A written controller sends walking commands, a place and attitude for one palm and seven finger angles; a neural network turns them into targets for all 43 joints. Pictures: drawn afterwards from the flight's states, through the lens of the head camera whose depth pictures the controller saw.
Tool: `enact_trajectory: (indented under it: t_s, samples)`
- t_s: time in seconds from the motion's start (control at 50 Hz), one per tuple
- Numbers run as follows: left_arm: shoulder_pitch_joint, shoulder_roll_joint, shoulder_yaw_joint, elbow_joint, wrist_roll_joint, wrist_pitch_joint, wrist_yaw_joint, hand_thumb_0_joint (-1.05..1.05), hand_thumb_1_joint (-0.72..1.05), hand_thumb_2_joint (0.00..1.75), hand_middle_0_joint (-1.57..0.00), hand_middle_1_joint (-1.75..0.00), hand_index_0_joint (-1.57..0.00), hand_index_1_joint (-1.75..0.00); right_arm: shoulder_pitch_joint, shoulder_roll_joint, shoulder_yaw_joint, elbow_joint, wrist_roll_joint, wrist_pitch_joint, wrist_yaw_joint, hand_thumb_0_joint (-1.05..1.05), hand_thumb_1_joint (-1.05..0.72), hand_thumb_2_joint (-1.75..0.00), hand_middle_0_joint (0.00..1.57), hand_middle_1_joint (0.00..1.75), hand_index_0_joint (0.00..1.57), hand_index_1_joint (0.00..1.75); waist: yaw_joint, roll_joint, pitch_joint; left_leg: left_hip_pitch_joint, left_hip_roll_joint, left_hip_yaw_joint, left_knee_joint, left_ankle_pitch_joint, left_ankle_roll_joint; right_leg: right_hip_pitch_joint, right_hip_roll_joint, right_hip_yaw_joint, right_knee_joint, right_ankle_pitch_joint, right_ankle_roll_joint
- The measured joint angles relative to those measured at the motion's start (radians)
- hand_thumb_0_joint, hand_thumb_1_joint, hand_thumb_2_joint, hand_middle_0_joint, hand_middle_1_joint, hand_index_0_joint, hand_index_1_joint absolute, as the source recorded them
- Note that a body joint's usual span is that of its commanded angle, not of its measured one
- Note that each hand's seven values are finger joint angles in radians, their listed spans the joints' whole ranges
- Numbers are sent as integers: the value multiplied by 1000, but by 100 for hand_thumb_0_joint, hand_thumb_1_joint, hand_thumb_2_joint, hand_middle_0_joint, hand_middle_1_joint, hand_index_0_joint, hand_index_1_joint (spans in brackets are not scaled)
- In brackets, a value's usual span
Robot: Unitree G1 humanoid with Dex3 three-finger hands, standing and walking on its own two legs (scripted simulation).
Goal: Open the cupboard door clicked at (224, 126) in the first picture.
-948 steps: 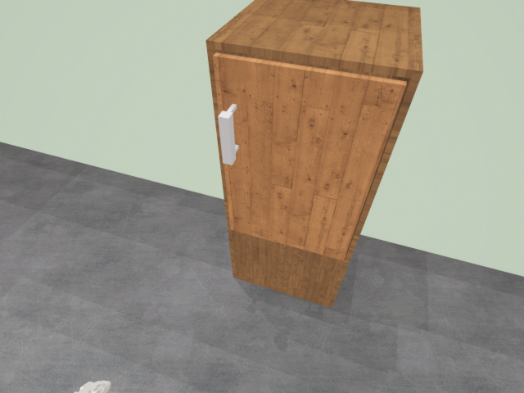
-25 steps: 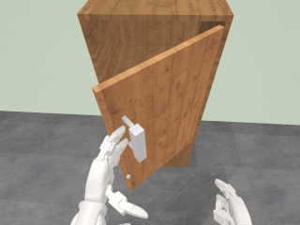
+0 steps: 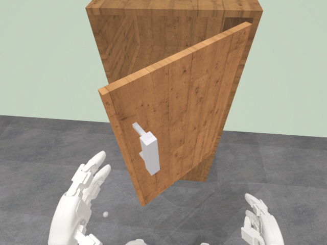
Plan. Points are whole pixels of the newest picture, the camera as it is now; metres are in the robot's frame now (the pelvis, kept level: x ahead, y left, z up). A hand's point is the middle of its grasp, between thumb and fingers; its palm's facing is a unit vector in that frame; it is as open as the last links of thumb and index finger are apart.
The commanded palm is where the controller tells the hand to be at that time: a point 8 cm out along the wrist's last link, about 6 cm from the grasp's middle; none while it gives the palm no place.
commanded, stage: draw the hand back to the body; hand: left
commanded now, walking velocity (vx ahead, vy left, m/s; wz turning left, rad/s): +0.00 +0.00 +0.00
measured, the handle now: (145, 148) +0.31 +0.07 +0.09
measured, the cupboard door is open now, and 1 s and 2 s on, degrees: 44 44 44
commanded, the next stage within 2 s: step back with the hand held close in 1.68 s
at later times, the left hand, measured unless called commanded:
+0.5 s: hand (78, 205) +0.17 +0.16 +0.13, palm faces -0.05 -1.00 -0.08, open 16.3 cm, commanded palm +0.14 +0.23 +0.14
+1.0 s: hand (24, 175) +0.20 +0.24 +0.18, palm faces +0.31 -0.86 -0.39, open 12.7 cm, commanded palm +0.16 +0.29 +0.20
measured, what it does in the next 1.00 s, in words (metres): rises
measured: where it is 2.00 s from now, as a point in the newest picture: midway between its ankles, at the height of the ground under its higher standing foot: outside the picture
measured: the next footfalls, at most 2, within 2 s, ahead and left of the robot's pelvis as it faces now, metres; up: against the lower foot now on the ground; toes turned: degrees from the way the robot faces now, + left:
none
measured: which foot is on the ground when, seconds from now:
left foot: down 0.00-1.00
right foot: down 0.00-1.00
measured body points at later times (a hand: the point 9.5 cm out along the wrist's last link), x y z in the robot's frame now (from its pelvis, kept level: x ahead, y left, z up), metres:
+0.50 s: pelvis -0.01 +0.02 +0.01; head -0.01 +0.00 +0.46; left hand +0.17 +0.22 +0.13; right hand +0.18 -0.20 -0.05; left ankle +0.00 +0.13 -0.68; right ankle +0.01 -0.10 -0.68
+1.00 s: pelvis +0.02 +0.03 +0.05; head +0.01 +0.01 +0.50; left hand +0.18 +0.29 +0.20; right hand +0.20 -0.18 -0.02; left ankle +0.00 +0.13 -0.68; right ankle +0.01 -0.10 -0.68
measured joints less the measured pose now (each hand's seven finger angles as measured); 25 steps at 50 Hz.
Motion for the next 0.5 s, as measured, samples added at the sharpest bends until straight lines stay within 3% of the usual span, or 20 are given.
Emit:
enact_trajectory:
  t_s: [0.16, 0.32, 0.5]
  samples:
    - [-37, 1, -4, -1, -16, 8, -7, -1, -50, 30, -15, -30, -15, -30, -3, 2, 4, -8, 8, -22, -9, 1, -90, -90, 20, 30, 20, 30, -1, 6, 3, -31, -1, 0, 36, -3, 8, -25, -2, 1, 23, 5, 6]
    - [-58, 41, 42, -54, -20, 78, 22, -1, -50, 30, -15, -30, -15, -30, 12, 18, 24, -1, 22, -24, -21, 1, -90, -90, 20, 30, 20, 30, -2, 15, -5, 23, -1, 9, 4, 8, 18, 30, 0, 10, -18, 24, 15]
    - [-67, 60, 85, -75, -47, 173, -3, -1, -50, 30, -15, -30, -15, -30, 19, 8, 45, 22, 27, -56, -35, 1, -90, -90, 20, 30, 20, 30, 2, 17, 0, 105, -5, 12, -63, 30, 27, 117, 0, 11, -97, 54, 26]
